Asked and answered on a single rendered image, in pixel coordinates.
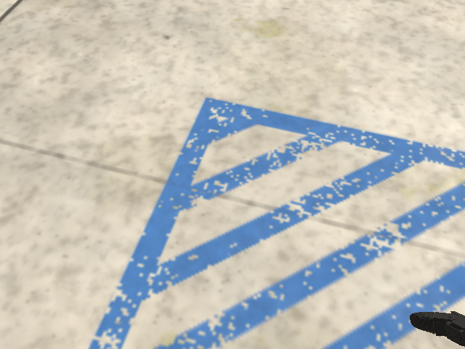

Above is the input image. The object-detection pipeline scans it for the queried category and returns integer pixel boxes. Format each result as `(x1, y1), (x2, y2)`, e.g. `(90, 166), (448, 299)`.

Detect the right robot hand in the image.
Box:
(410, 311), (465, 347)

